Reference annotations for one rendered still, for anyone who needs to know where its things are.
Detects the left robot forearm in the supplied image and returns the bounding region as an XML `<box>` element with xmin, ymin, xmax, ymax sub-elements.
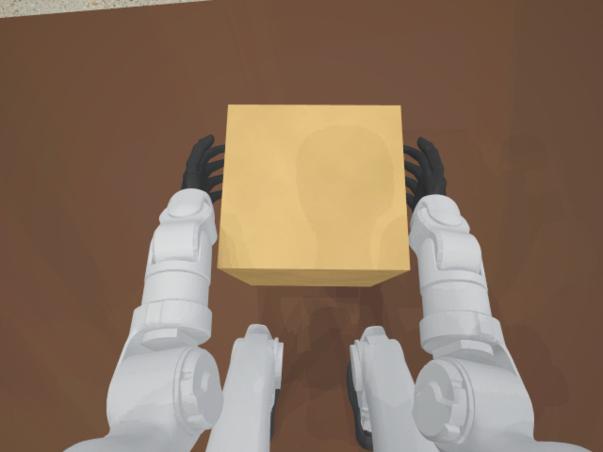
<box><xmin>106</xmin><ymin>188</ymin><xmax>218</xmax><ymax>423</ymax></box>

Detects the robot left upper arm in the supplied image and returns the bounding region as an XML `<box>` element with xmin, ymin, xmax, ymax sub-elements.
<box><xmin>63</xmin><ymin>346</ymin><xmax>224</xmax><ymax>452</ymax></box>

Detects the right robot forearm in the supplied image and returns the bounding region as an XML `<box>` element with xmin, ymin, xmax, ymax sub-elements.
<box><xmin>408</xmin><ymin>194</ymin><xmax>534</xmax><ymax>415</ymax></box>

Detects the carton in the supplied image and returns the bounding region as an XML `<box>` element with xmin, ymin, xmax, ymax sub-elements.
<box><xmin>217</xmin><ymin>105</ymin><xmax>410</xmax><ymax>286</ymax></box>

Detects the right robot hand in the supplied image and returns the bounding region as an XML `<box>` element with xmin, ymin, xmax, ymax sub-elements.
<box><xmin>403</xmin><ymin>137</ymin><xmax>447</xmax><ymax>213</ymax></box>

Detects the robot right upper arm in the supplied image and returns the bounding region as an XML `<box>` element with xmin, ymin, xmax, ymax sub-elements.
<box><xmin>412</xmin><ymin>357</ymin><xmax>592</xmax><ymax>452</ymax></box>

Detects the robot foot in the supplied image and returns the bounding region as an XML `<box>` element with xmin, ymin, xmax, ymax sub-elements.
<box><xmin>347</xmin><ymin>361</ymin><xmax>373</xmax><ymax>451</ymax></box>
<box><xmin>269</xmin><ymin>389</ymin><xmax>280</xmax><ymax>441</ymax></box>

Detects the left robot hand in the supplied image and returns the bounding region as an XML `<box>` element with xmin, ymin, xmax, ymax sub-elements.
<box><xmin>181</xmin><ymin>135</ymin><xmax>225</xmax><ymax>204</ymax></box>

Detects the right robot foot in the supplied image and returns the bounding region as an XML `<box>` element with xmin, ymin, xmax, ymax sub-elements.
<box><xmin>347</xmin><ymin>361</ymin><xmax>373</xmax><ymax>451</ymax></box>

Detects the left robot foot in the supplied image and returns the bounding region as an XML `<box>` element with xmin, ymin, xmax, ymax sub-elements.
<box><xmin>269</xmin><ymin>389</ymin><xmax>280</xmax><ymax>441</ymax></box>

